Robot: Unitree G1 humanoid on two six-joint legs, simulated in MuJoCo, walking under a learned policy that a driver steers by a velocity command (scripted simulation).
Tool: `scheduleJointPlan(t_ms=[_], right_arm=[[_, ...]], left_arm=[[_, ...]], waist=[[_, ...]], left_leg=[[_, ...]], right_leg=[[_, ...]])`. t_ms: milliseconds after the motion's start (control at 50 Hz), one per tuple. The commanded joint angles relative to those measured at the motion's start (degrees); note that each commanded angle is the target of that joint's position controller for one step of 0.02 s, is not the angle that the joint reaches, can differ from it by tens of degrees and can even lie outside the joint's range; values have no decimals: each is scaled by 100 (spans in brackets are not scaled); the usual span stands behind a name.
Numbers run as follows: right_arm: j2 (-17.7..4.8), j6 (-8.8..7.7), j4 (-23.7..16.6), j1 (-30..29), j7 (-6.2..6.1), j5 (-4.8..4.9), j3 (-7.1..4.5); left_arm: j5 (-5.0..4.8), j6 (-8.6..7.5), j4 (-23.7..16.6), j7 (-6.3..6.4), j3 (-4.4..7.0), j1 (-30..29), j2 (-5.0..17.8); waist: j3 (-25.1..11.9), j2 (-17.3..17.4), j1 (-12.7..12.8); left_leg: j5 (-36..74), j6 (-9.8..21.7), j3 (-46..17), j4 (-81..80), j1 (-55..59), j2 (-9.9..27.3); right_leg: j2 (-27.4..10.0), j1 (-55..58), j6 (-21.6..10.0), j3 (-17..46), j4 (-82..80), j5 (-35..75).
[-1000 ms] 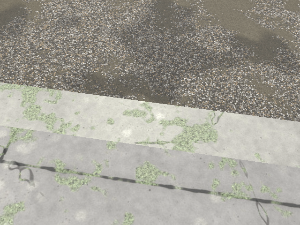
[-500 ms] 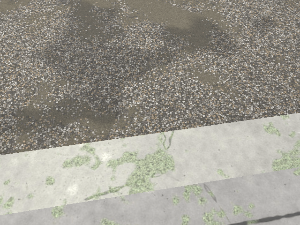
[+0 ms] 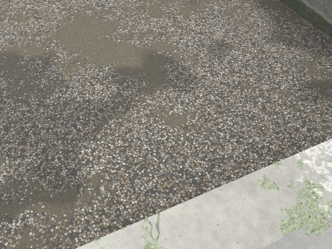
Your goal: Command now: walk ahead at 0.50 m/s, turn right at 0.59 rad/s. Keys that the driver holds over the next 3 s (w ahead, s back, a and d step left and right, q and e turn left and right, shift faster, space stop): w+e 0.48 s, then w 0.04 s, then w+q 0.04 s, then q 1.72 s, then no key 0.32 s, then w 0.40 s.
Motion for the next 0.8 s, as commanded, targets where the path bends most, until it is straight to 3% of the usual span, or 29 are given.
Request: scheduleJointPlan(t_ms=[20, 60, 100, 180, 240, 300, 340, 360, 380, 400, 420, 440, 460, 500, 520, 540, 580, 600, 640, 680, 700, 740, 800], right_arm=[[-564, 10, -215, 242, -75, -70, -155], [-594, -46, -131, 271, -63, -51, -198], [-773, -57, 4, 429, -91, -53, -274], [-1003, 15, 134, 461, -91, -18, -368], [-1084, 108, 203, 534, -88, 93, -408], [-1304, 201, 270, 681, -74, 209, -478], [-1429, 298, 280, 659, -69, 276, -509], [-1494, 344, 274, 562, -79, 327, -518], [-1378, 396, 239, 410, -97, 313, -447], [-1147, 386, 169, 454, -119, 206, -347], [-374, 312, -197, 624, -154, -29, -93], [-751, 179, -319, 224, -155, 182, -119], [-995, 101, -419, 24, -128, 353, -176], [-975, 4, -287, 151, -155, 148, -179], [-982, 23, -233, 270, -136, 113, -196], [-992, 69, -142, 453, -100, 139, -210], [-893, 167, -64, 533, -80, 141, -185], [-786, 203, -123, 427, -84, 82, -146], [-614, 242, -97, 317, -99, -32, -89], [-420, 285, -61, 242, -85, -32, -23], [-376, 323, -100, 68, -82, -14, -9], [-334, 393, -111, 104, -87, 15, 7], [-481, 424, -369, -14, -53, -5, -20]], left_arm=[[-4, 3, -562, -16, 204, -72, 560], [15, 49, -568, -32, 173, -87, 396], [17, 74, -671, -26, 108, -308, 306], [57, 37, -770, -130, -7, -807, 160], [41, 14, -818, -247, -83, -1223, 108], [25, 36, -925, -340, -93, -1509, 158], [41, 71, -903, -378, -23, -1421, 311], [61, 91, -802, -374, 64, -1049, 425], [64, 112, -516, -359, 211, -197, 622], [-11, 150, -244, -264, 437, 770, 1124], [-41, 99, -283, -222, 507, 685, 1800], [-15, -33, -450, -310, 364, 559, 1414], [2, -122, -344, -337, 239, 330, 1005], [3, -182, -188, -332, 133, 51, 690], [101, -209, -248, -316, 58, -160, 531], [175, -228, -261, -300, 5, -279, 408], [205, -283, -161, -255, -20, -261, 419], [190, -293, -79, -224, -25, -219, 460], [207, -318, 88, -155, -33, -134, 535], [257, -328, 211, -118, -71, -54, 489], [299, -309, 295, -107, -101, 12, 409], [287, -296, 417, -118, -148, 63, 345], [213, -241, 399, -91, -103, -186, 514]], waist=[[-5, 971, -153], [-30, 950, -115], [-14, 706, -156], [27, 536, -276], [239, 516, -459], [368, 637, -545], [294, 666, -428], [71, 687, -167], [-391, 584, 307], [-945, 99, 709], [-1176, -1399, 185], [-1690, -689, 472], [-944, -351, 367], [-384, 6, 77], [-297, -136, -69], [-292, -237, -165], [-185, -187, -201], [-56, -144, -220], [-74, -267, -188], [-92, -331, -112], [-76, -359, -57], [-105, -410, -42], [-76, -344, -69]], left_leg=[[-650, 905, -1735, -1745, 1132, 1516], [-102, 1017, -1264, -1874, 1025, 1510], [334, 1115, -1076, -1942, 1239, 1701], [1021, 1055, -404, -1875, 1653, 1758], [1146, 902, 92, -1770, 1725, 1740], [1183, 782, 296, -1649, 1917, 1896], [1885, 669, 424, -1307, 2140, 1989], [2760, 541, 622, -782, 2151, 1922], [3405, 356, 944, 284, 1914, 1697], [2389, -3, 1113, 1969, 861, 1348], [-2326, -480, 784, 4165, -1315, 254], [-2636, -488, -568, 4806, -1878, 27], [-2200, -404, -597, 4691, -2302, 274], [-1508, -235, -552, 4043, -2033, 713], [-1129, -219, -585, 3822, -1690, 793], [-899, -233, -570, 3701, -1447, 828], [-675, -306, -465, 3349, -1249, 802], [-482, -348, -415, 3114, -1204, 762], [50, -326, -284, 2472, -902, 642], [863, -202, -123, 1753, -416, 454], [1078, -141, -58, 1573, -265, 325], [1004, -57, -122, 1268, -160, 230], [187, 101, -99, 1036, -509, 168]], right_leg=[[-667, -1449, 93, 98, 183, 511], [-706, -1354, 148, -29, -67, 630], [-797, -1566, 166, 37, -509, 814], [-913, -1596, 147, -73, -1717, 1642], [-849, -1352, 74, -373, -2566, 1934], [-751, -1084, -65, -658, -3075, 1536], [-513, -681, -223, -889, -3362, 1056], [-294, -65, -337, -1067, -3592, 1018], [16, 1114, -493, -1220, -3992, 1360], [-208, 2739, -843, -469, -4184, 1658], [-1659, 3813, -1874, 2733, -4985, 776], [-2147, 3857, -2262, 4053, -5776, -30], [-2082, 3411, -2082, 3379, -5833, 101], [-1618, 2531, -1673, 2322, -5610, 556], [-1433, 2126, -1597, 2019, -5631, 993], [-1377, 1899, -1570, 1807, -5730, 1288], [-1358, 1587, -1573, 1363, -5796, 2277], [-1317, 1410, -1543, 1058, -5765, 3041], [-1055, 1255, -1289, 287, -5452, 4255], [-869, 952, -1036, -181, -5223, 4742], [-830, 845, -957, -259, -5122, 4864], [-965, 900, -918, -260, -4884, 4985], [-1284, 1239, -945, -30, -4268, 5193]])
